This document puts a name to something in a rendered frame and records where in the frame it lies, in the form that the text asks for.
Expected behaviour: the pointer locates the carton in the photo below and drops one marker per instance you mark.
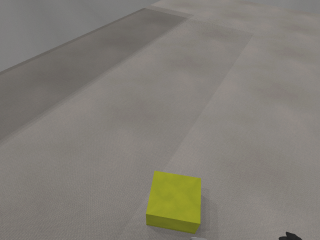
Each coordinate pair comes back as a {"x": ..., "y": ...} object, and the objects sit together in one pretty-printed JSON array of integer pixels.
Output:
[{"x": 174, "y": 202}]

